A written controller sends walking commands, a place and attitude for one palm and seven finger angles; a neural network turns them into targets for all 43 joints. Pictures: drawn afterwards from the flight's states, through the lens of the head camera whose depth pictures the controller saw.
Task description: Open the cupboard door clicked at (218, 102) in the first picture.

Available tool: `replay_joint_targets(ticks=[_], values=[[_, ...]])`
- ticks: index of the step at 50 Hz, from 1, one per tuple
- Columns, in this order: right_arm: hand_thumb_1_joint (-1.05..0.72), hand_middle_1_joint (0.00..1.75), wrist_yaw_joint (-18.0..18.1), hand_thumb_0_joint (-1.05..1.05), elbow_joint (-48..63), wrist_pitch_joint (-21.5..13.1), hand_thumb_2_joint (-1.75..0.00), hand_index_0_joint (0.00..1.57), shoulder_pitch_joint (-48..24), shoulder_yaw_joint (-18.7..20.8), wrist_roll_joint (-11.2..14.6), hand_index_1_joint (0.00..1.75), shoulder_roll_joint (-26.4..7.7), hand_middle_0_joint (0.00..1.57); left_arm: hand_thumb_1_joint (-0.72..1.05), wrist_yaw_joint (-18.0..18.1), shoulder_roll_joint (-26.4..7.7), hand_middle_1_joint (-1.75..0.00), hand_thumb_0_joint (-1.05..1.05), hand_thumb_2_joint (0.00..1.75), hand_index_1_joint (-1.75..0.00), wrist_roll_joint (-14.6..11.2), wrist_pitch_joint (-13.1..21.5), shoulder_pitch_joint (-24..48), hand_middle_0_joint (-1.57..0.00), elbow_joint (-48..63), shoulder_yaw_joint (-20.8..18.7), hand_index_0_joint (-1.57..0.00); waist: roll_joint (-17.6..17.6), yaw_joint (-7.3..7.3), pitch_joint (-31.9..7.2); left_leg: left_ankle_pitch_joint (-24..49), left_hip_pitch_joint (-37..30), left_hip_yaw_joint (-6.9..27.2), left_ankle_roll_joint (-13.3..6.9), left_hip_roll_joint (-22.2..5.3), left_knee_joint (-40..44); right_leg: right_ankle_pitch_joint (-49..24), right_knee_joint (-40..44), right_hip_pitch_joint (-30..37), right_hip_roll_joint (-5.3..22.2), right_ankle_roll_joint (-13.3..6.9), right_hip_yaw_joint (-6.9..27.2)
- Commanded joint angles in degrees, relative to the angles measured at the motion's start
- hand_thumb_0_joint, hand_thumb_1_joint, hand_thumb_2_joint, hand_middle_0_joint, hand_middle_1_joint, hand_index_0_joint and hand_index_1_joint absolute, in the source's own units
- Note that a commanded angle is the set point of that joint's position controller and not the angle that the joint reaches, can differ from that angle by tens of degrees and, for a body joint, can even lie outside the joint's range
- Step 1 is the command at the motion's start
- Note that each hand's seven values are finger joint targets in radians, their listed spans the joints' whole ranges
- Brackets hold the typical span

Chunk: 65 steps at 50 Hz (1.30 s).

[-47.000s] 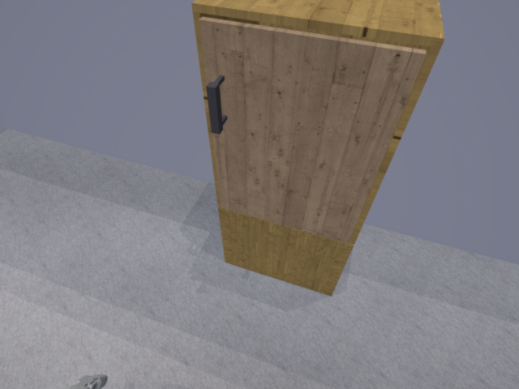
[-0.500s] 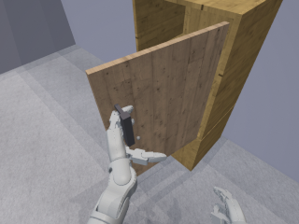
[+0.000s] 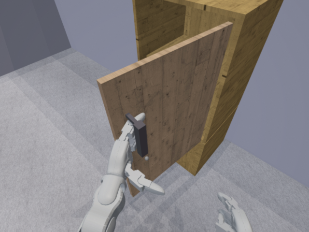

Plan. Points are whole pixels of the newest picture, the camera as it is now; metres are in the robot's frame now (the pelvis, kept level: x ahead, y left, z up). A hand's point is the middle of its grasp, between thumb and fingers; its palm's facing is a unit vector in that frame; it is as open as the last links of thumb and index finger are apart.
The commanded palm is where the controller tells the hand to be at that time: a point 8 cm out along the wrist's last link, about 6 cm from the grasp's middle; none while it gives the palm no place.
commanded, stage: slide the hand sideways off the handle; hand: left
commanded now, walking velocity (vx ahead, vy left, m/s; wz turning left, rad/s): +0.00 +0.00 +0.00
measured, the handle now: (136, 135) +0.33 +0.08 +0.09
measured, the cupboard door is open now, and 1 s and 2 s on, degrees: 83 82 82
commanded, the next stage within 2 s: draw the hand back to the body in 0.76 s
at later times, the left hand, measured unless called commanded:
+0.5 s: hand (127, 173) +0.23 +0.08 +0.09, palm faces -0.03 -1.00 -0.04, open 16.1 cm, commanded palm +0.20 +0.15 +0.09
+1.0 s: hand (107, 182) +0.20 +0.12 +0.09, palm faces -0.05 -1.00 -0.06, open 16.3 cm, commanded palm +0.17 +0.19 +0.10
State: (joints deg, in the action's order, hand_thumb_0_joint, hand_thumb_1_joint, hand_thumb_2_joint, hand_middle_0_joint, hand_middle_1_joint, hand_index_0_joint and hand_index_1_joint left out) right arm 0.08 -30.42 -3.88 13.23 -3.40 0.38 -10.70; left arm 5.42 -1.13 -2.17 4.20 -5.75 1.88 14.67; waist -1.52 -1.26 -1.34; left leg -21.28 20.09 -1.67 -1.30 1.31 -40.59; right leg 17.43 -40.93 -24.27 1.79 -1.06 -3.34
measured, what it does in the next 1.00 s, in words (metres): stands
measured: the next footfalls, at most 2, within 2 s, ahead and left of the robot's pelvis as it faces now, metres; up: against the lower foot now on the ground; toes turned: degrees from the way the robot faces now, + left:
none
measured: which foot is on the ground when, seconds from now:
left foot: down 0.00-1.00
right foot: down 0.00-1.00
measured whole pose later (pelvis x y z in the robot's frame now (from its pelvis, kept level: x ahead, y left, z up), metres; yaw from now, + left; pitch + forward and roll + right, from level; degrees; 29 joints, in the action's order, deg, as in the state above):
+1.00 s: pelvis +0.02 -0.01 -0.01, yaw +1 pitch +4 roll -1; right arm 3.4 -28.4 -12.0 15.0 -1.8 1.3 -13.6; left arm -9.9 -10.8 -10.8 10.5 -29.7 20.4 0.4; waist -3.1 -2.0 -3.0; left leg -25.8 25.8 0.8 0.0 -0.2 -47.6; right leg 21.6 -46.1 -28.6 0.5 -2.2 -5.8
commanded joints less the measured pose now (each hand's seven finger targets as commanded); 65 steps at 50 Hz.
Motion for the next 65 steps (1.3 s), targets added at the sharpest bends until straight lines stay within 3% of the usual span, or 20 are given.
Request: replay_joint_targets(ticks=[1, 5, 8, 10, 18, 20, 23, 26, 31, 32, 36, 40, 42, 43, 46, 50, 51, 56, 63, 65], values=[[-0.90, 0.30, 0.33, 0.00, 10.70, -2.89, -0.90, 0.20, -8.13, 2.13, -0.15, 0.30, -5.44, 0.20, -0.50, 1.35, -2.35, -0.30, 0.00, 0.30, -0.30, 1.16, 4.40, 7.28, -0.15, 16.68, -4.24, -0.15, 3.77, -1.80, -8.32, 3.86, 1.54, 2.94, 0.72, -1.17, 8.73, -0.24, 6.88, 7.09, -0.86, -1.44, 1.18], [-0.90, 0.30, 0.84, 0.00, 11.11, -2.36, -0.90, 0.20, -8.41, 2.01, -0.08, 0.30, -5.42, 0.20, -0.50, 0.28, -3.51, -0.30, 0.00, 0.30, -0.30, 0.12, 3.55, 3.63, -0.15, 19.10, -5.94, -0.15, 4.50, -1.59, -8.04, 4.59, 1.95, 2.23, 0.54, -1.05, 8.27, -1.70, 7.77, 8.33, -0.91, -1.21, 1.79], [-0.90, 0.30, 1.05, 0.00, 11.58, -2.54, -0.90, 0.20, -8.24, 1.91, -0.07, 0.30, -5.42, 0.20, -0.50, -0.65, -2.91, -0.30, 0.00, 0.30, -0.30, -0.93, 3.52, 0.44, -0.15, 21.81, -5.78, -0.15, 3.11, -1.20, -7.72, 4.95, 1.60, 1.95, 0.57, -0.91, 8.01, -2.87, 7.62, 8.01, -0.97, -0.98, 1.64], [-0.90, 0.30, 1.19, 0.00, 11.71, -2.82, -0.90, 0.20, -7.92, 1.98, -0.11, 0.30, -5.57, 0.20, -0.50, -1.09, -4.22, -0.30, 0.00, 0.30, -0.30, -1.56, 3.56, -3.26, -0.15, 22.60, -7.43, -0.15, 4.47, -1.57, -8.12, 6.10, 2.15, 2.02, 0.52, -0.88, 7.58, -4.51, 7.47, 9.04, -0.99, -0.95, 1.76], [-0.90, 0.30, 1.22, 0.00, 12.70, -3.65, -0.90, 0.20, -5.50, 2.56, -0.17, 0.30, -5.91, 0.20, -0.50, -4.09, -6.29, -0.30, 0.00, 0.30, -0.30, -1.96, 5.72, -13.74, -0.15, 28.68, -9.19, -0.15, 2.57, -1.19, -9.50, 11.46, 2.08, 1.48, 0.37, -0.68, 5.19, -13.55, 4.87, 9.48, -0.97, -0.66, 1.71], [-0.90, 0.30, 1.33, 0.00, 12.65, -4.20, -0.90, 0.20, -4.81, 2.75, -0.11, 0.30, -6.12, 0.20, -0.50, -4.91, -7.14, -0.30, 0.00, 0.30, -0.30, -2.60, 6.38, -16.26, -0.15, 29.12, -10.20, -0.15, 4.29, -1.02, -9.71, 11.91, 2.86, 1.65, 0.26, -0.62, 4.37, -14.59, 4.63, 9.81, -1.08, -0.53, 1.97], [-0.90, 0.30, 1.64, 0.00, 12.79, -5.15, -0.90, 0.20, -4.17, 2.94, 0.00, 0.30, -6.36, 0.20, -0.50, -6.66, -8.42, -0.30, 0.00, 0.30, -0.30, -3.55, 7.63, -18.60, -0.15, 30.04, -11.51, -0.15, 5.63, -0.53, -8.97, 10.88, 4.23, 1.70, 0.11, -0.54, 3.23, -14.58, 4.64, 9.26, -0.81, 0.04, 2.83], [-0.90, 0.30, 1.98, 0.00, 12.88, -6.12, -0.90, 0.20, -3.94, 3.06, 0.06, 0.30, -6.74, 0.20, -0.50, -8.37, -10.11, -0.30, 0.00, 0.30, -0.30, -4.42, 8.70, -20.23, -0.15, 31.44, -13.31, -0.15, 3.35, -0.56, -9.27, 10.94, 4.99, 1.76, 0.09, -0.30, 2.14, -14.78, 3.96, 8.73, -0.64, 0.04, 3.36], [-0.90, 0.30, 2.53, 0.00, 12.59, -7.63, -0.90, 0.20, -3.20, 3.20, 0.34, 0.30, -7.02, 0.20, -0.50, -11.57, -11.35, -0.30, 0.00, 0.30, -0.30, -7.02, 10.21, -23.08, -0.15, 30.74, -16.00, -0.15, 4.99, -0.21, -8.77, 9.75, 7.41, 2.19, 0.26, -0.13, 0.31, -13.93, 4.07, 8.29, -0.17, 0.62, 4.76], [-0.90, 0.30, 2.68, 0.00, 12.37, -7.90, -0.90, 0.20, -3.17, 3.36, 0.44, 0.30, -7.05, 0.20, -0.50, -12.23, -12.23, -0.30, 0.00, 0.30, -0.30, -7.94, 10.47, -24.61, -0.15, 30.13, -17.91, -0.15, 5.25, -0.71, -8.99, 9.25, 8.05, 2.22, 0.41, -0.10, -0.07, -13.70, 4.22, 8.80, 0.08, 0.82, 5.42], [-0.90, 0.30, 2.96, 0.00, 12.27, -8.99, -0.90, 0.20, -3.30, 3.47, 0.65, 0.30, -7.31, 0.20, -0.50, -14.58, -13.46, -0.30, 0.00, 0.30, -0.30, -9.72, 11.42, -26.12, -0.15, 31.39, -19.55, -0.15, 3.56, -0.66, -10.06, 9.19, 8.81, 2.31, 0.50, 0.13, -1.02, -14.22, 3.82, 9.12, 0.54, 1.05, 6.08], [-0.90, 0.30, 3.29, 0.00, 11.98, -10.57, -0.90, 0.20, -3.26, 3.46, 0.84, 0.30, -8.06, 0.20, -0.50, -16.51, -11.99, -0.30, 0.00, 0.30, -0.30, -10.54, 12.32, -22.45, -0.15, 31.19, -16.64, -0.15, 3.52, 1.06, -6.59, 6.75, 9.67, 2.71, 0.30, -0.05, -1.78, -7.10, 4.88, 4.92, 0.17, 0.85, 5.78], [-0.90, 0.30, 3.50, 0.00, 11.84, -11.48, -0.90, 0.20, -2.97, 3.52, 0.92, 0.30, -8.38, 0.20, -0.50, -16.52, -12.24, -0.30, 0.00, 0.30, -0.30, -10.54, 12.61, -20.47, -0.15, 30.97, -16.19, -0.15, 3.20, 1.20, -6.29, 5.36, 9.63, 3.10, 0.27, -0.09, -1.73, -2.78, 4.89, 3.40, -0.01, 0.53, 5.20], [-0.90, 0.30, 3.51, 0.00, 11.99, -11.82, -0.90, 0.20, -2.83, 3.56, 0.96, 0.30, -8.39, 0.20, -0.50, -16.53, -11.51, -0.30, 0.00, 0.30, -0.30, -10.28, 12.42, -21.61, -0.15, 30.60, -15.39, -0.15, 2.72, 0.86, -6.70, 5.21, 9.22, 3.17, 0.22, -0.15, -1.68, -2.05, 4.70, 2.91, -0.17, 0.35, 4.80], [-0.90, 0.30, 3.75, 0.00, 12.13, -12.19, -0.90, 0.20, -2.98, 3.59, 1.00, 0.30, -8.28, 0.20, -0.50, -14.92, -15.56, -0.30, 0.00, 0.30, -0.30, -9.61, 11.61, -20.75, -0.15, 32.55, -19.35, -0.15, 2.05, -0.52, -9.51, 5.30, 8.38, 3.30, 0.24, -0.20, -0.72, -0.89, 4.21, 4.85, -0.13, 0.02, 4.19], [-0.90, 0.30, 3.86, 0.00, 11.94, -12.07, -0.90, 0.20, -3.89, 3.39, 1.26, 0.30, -7.50, 0.20, -0.50, -13.06, -16.65, -0.30, 0.00, 0.30, -0.30, -9.57, 9.12, -22.98, -0.15, 32.48, -22.60, -0.15, 0.63, -2.12, -10.26, 6.91, 7.11, 3.23, 0.35, -0.24, 0.95, -3.74, 3.84, 6.93, -0.58, -0.32, 2.96], [-0.90, 0.30, 3.79, 0.00, 12.15, -12.01, -0.90, 0.20, -4.16, 2.94, 1.37, 0.30, -7.28, 0.20, -0.50, -13.15, -15.12, -0.30, 0.00, 0.30, -0.30, -10.11, 8.44, -22.54, -0.15, 32.64, -21.52, -0.15, 0.92, -1.79, -8.75, 6.23, 7.25, 3.26, 0.43, -0.36, 1.77, -3.28, 4.11, 6.47, -0.65, -0.18, 2.26], [-0.90, 0.30, 4.19, 0.00, 11.43, -12.71, -0.90, 0.20, -4.98, 2.55, 1.81, 0.30, -8.08, 0.20, -0.50, -15.25, -15.11, -0.30, 0.00, 0.30, -0.30, -11.91, 5.32, -21.22, -0.15, 32.41, -21.71, -0.15, 2.41, -1.08, -5.16, 5.86, 6.07, 3.67, 0.28, -0.78, 3.35, -2.94, 5.97, 5.99, -1.07, 0.10, 1.56], [-0.90, 0.30, 4.48, 0.00, 10.76, -14.22, -0.90, 0.20, -5.06, 1.92, 1.81, 0.30, -8.23, 0.20, -0.50, -16.55, -17.50, -0.30, 0.00, 0.30, -0.30, -12.00, 2.70, -18.62, -0.15, 36.57, -23.85, -0.15, -1.55, -1.64, -5.36, 7.11, 2.29, 4.69, 0.62, -0.98, 6.07, -3.86, 6.32, 7.05, -1.55, -0.25, -0.14], [-0.90, 0.30, 4.47, 0.00, 10.11, -14.29, -0.90, 0.20, -5.15, 2.10, 1.72, 0.30, -8.35, 0.20, -0.43, -16.26, -18.71, -0.30, 0.00, 0.33, -0.30, -12.22, 2.18, -19.81, -0.15, 36.03, -26.12, -0.15, 0.40, -2.04, -5.90, 8.52, 1.85, 4.78, 0.65, -1.09, 6.24, -5.35, 6.58, 7.97, -1.83, -0.23, -0.50]])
